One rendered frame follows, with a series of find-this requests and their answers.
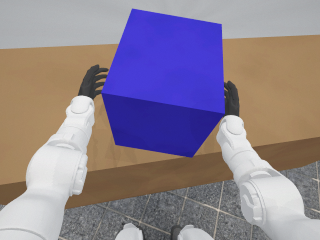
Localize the right robot thigh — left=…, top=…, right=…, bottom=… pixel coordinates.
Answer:
left=177, top=228, right=214, bottom=240

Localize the pedestal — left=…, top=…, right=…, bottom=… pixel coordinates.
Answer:
left=0, top=34, right=320, bottom=209

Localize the right robot upper arm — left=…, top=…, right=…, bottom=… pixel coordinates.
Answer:
left=240, top=176, right=320, bottom=240

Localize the carton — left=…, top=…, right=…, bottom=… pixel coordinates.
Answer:
left=101, top=8, right=225, bottom=158

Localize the robot right hand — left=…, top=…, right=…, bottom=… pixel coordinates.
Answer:
left=223, top=80, right=240, bottom=118

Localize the robot left hand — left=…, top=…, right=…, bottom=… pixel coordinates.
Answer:
left=77, top=64, right=109, bottom=101

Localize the left robot forearm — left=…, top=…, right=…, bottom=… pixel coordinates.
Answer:
left=26, top=95, right=95, bottom=188

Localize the right robot foot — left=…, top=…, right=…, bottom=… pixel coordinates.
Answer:
left=170, top=225, right=182, bottom=240

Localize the right robot forearm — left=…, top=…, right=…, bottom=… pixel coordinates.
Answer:
left=216, top=115, right=305, bottom=212

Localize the left robot upper arm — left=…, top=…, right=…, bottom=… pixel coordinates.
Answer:
left=0, top=145, right=88, bottom=240

